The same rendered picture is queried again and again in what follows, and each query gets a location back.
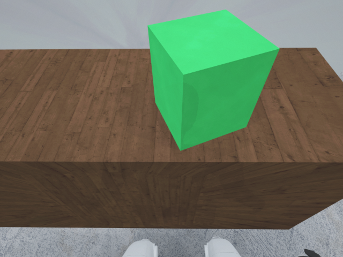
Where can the robot left thigh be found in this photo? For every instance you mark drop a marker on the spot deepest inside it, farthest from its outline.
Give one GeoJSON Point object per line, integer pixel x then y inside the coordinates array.
{"type": "Point", "coordinates": [142, 248]}

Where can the robot right thigh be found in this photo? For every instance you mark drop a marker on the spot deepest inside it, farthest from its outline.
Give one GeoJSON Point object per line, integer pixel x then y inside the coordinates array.
{"type": "Point", "coordinates": [220, 248]}

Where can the robot thigh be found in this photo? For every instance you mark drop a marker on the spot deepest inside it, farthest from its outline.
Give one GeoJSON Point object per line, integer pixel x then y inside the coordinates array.
{"type": "Point", "coordinates": [142, 248]}
{"type": "Point", "coordinates": [220, 248]}

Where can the pedestal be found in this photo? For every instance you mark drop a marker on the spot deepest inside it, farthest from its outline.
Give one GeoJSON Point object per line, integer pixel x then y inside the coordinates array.
{"type": "Point", "coordinates": [84, 145]}

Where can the carton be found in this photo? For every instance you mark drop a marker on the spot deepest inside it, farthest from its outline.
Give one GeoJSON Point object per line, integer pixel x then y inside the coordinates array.
{"type": "Point", "coordinates": [208, 73]}

